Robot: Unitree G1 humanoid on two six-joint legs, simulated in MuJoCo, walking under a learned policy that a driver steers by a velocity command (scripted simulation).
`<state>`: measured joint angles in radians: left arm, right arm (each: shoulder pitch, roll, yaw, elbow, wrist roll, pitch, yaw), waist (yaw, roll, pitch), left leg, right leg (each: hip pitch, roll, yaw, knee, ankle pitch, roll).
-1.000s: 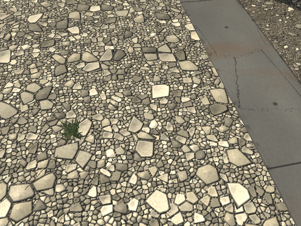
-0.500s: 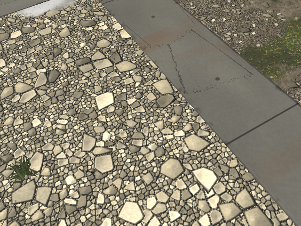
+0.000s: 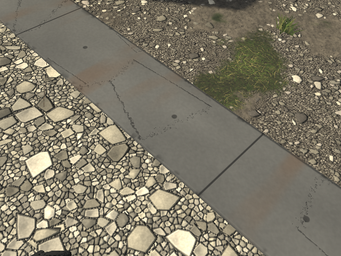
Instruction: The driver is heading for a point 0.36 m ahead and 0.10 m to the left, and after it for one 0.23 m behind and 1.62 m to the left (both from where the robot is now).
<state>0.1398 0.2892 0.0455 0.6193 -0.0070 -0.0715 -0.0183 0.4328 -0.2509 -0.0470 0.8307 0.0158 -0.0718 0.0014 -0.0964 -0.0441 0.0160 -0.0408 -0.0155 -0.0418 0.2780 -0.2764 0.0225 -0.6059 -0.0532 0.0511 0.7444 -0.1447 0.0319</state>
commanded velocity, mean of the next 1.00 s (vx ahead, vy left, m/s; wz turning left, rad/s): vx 0.49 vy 0.00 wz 0.49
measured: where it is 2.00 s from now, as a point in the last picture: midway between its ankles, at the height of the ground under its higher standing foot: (31, 157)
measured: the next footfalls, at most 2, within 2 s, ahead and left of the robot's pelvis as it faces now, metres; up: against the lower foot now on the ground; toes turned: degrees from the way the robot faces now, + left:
right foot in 0.14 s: +0.23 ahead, -0.14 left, +0.00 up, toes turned +5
left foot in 0.62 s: +0.47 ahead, +0.18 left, +0.00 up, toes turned +24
